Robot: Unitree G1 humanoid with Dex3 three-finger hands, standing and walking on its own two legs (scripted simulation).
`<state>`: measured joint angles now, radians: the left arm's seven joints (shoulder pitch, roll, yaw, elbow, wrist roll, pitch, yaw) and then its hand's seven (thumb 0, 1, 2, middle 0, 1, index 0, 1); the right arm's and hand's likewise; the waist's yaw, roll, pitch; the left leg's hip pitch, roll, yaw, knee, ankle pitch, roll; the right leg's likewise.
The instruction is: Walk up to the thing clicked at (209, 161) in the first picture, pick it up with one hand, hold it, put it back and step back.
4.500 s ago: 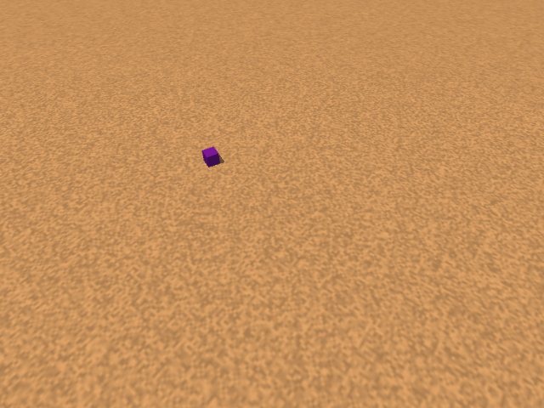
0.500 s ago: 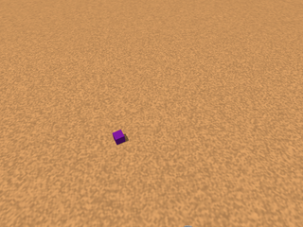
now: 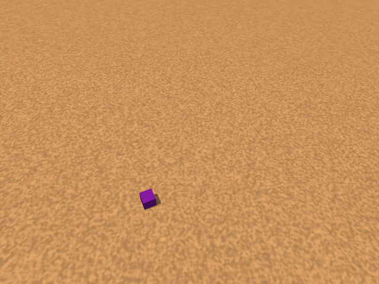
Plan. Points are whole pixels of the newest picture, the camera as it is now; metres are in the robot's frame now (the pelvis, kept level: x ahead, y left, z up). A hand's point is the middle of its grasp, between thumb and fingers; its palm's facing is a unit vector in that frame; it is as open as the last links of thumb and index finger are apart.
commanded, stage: walk up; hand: left
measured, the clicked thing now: (147, 198) +0.71 +0.22 -0.72
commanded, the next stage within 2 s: none
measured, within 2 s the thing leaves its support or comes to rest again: neither
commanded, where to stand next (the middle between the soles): +0.35 -0.02 m, yaw +1 degrees
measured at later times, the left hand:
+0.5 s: hand (96, 257) +0.22 +0.22 -0.10, palm faces -0.02 -0.91 -0.41, open 7.4 cm
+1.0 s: hand (99, 228) +0.31 +0.25 -0.15, palm faces -0.04 -0.93 -0.37, open 7.4 cm
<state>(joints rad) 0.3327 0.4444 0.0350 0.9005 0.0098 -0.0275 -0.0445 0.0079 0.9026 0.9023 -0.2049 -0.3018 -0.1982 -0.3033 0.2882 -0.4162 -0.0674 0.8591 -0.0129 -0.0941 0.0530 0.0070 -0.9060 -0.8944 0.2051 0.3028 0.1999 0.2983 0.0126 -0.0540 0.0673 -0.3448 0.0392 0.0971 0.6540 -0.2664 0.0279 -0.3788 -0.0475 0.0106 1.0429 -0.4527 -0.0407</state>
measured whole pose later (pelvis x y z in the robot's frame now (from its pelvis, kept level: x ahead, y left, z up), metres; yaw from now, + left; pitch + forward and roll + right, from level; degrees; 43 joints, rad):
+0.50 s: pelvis +0.16 -0.05 +0.01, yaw +0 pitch -3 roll +0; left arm 0.29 0.39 0.03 0.85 0.00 -0.08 -0.05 0.00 0.90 0.90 -0.21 -0.30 -0.20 -0.30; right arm 0.29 -0.44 -0.05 0.89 -0.01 -0.03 0.05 0.01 -0.91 -0.89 0.20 0.30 0.20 0.30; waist 0.02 0.06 0.09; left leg -0.48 0.07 0.00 0.97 -0.34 0.02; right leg -0.26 -0.04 -0.08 0.54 -0.24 -0.03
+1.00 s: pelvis +0.26 -0.02 +0.00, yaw +0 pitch -3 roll +0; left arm 0.28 0.41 0.03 0.93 0.01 -0.03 -0.01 0.00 0.90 0.90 -0.21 -0.30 -0.20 -0.30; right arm 0.20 -0.40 -0.02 0.87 -0.01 -0.02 0.02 0.01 -0.90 -0.89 0.21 0.30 0.20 0.30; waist 0.00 -0.02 0.10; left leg -0.35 0.04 0.07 0.69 -0.29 0.02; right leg -0.36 -0.05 -0.03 0.70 -0.32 -0.02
